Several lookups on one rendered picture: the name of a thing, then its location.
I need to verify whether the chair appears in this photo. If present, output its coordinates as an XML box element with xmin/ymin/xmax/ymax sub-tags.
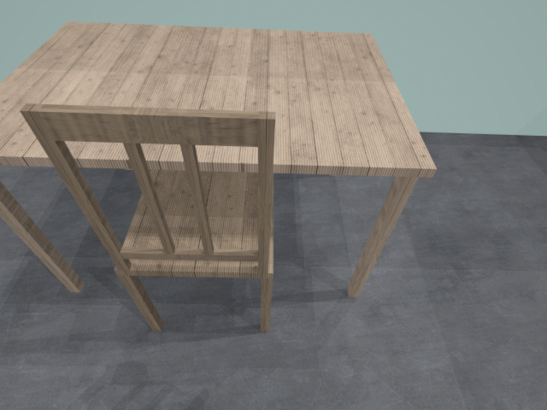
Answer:
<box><xmin>20</xmin><ymin>103</ymin><xmax>275</xmax><ymax>332</ymax></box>

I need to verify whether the table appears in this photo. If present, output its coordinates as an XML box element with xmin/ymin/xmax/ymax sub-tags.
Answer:
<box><xmin>0</xmin><ymin>21</ymin><xmax>437</xmax><ymax>297</ymax></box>

